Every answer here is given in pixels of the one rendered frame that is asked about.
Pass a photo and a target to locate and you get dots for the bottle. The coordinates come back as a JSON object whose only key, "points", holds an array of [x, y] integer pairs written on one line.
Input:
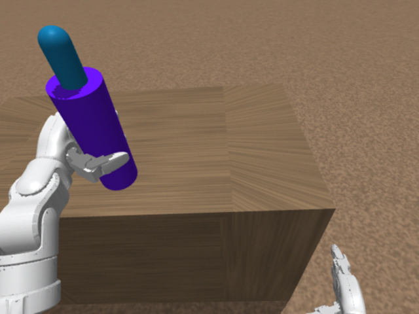
{"points": [[83, 101]]}

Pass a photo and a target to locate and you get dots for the right robot hand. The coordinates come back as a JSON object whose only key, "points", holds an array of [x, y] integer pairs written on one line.
{"points": [[349, 298]]}

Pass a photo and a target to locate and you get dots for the left robot arm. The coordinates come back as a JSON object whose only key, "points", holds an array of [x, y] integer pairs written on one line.
{"points": [[29, 232]]}

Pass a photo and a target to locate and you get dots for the left robot hand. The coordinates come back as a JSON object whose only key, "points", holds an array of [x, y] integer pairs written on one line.
{"points": [[57, 142]]}

